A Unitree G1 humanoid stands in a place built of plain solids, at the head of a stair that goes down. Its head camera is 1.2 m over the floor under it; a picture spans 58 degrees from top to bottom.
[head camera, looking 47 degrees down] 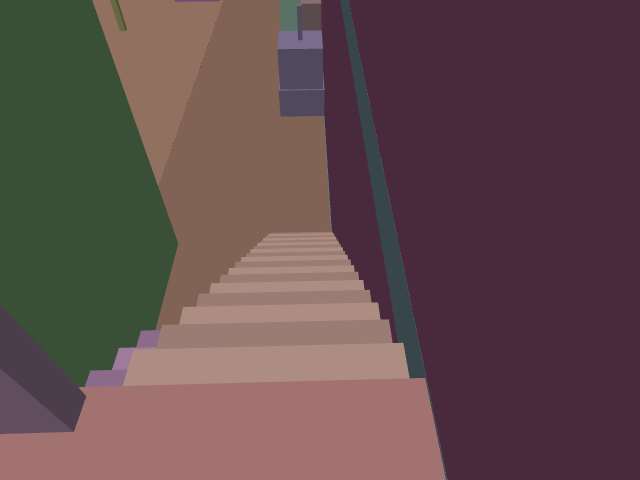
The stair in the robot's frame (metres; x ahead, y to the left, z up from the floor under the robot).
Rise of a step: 0.20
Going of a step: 0.23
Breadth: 0.97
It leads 2 degrees to the left of straight ahead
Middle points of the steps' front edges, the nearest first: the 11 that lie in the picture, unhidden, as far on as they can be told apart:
0.56 0.18 0.00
0.78 0.18 -0.20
1.01 0.19 -0.40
1.24 0.19 -0.60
1.46 0.20 -0.80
1.69 0.21 -1.00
1.92 0.21 -1.20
2.14 0.22 -1.40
2.37 0.23 -1.60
2.60 0.23 -1.80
2.82 0.24 -2.00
